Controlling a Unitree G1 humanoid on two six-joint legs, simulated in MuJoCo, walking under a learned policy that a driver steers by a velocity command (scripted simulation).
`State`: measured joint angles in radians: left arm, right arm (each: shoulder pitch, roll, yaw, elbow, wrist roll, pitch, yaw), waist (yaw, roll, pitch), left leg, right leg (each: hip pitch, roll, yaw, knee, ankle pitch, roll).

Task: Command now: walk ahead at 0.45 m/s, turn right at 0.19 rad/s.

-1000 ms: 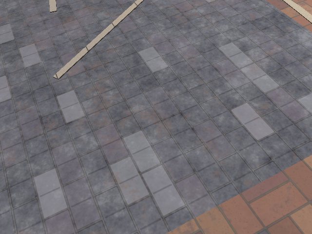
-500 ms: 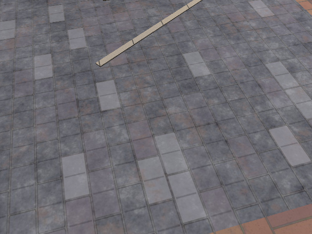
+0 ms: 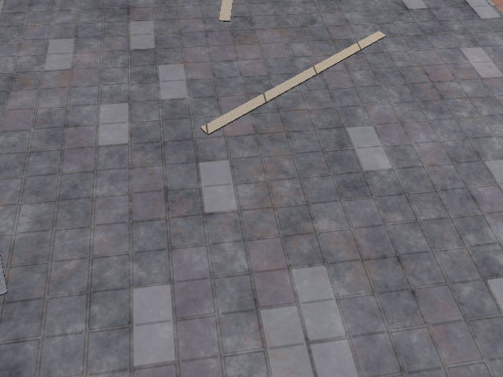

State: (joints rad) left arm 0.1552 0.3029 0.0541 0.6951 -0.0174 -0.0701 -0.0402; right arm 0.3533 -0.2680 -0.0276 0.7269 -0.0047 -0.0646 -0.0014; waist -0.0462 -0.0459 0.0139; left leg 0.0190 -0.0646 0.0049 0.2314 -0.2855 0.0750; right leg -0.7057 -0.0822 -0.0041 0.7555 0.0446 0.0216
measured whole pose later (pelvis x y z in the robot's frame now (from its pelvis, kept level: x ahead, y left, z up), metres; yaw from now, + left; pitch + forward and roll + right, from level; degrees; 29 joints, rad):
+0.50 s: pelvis +0.29 -0.03 +0.00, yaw -16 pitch +2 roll -1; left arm 0.31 0.29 0.06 0.71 -0.02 -0.05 0.00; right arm 0.12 -0.30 -0.01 0.62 -0.02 -0.10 0.00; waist 0.05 0.03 0.04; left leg -0.67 0.10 -0.11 0.76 -0.09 -0.08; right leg -0.19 0.13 0.13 0.37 -0.20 -0.08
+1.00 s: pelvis +0.56 -0.06 +0.00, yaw -27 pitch +2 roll +1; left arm 0.10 0.27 0.03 0.65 -0.01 -0.06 -0.03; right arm 0.41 -0.28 -0.05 0.80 0.01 -0.08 0.01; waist -0.11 -0.04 0.02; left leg -0.07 -0.02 0.03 0.28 -0.24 0.02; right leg -0.60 -0.07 0.04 0.68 -0.09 0.01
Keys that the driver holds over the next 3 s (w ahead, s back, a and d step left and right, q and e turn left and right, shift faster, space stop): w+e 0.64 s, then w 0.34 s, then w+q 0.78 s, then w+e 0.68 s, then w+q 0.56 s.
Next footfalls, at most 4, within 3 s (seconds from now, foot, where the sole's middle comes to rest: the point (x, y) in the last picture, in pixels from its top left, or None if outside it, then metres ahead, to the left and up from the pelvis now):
0.18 right None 0.29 -0.12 -0.78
0.64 left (220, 337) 0.59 0.05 -0.78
1.12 right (337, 297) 0.70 -0.29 -0.78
1.64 left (272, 202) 1.05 -0.12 -0.78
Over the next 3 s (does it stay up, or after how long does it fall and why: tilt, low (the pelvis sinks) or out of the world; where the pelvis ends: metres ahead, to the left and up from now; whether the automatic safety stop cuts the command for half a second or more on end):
stays up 1.63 -0.30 0.00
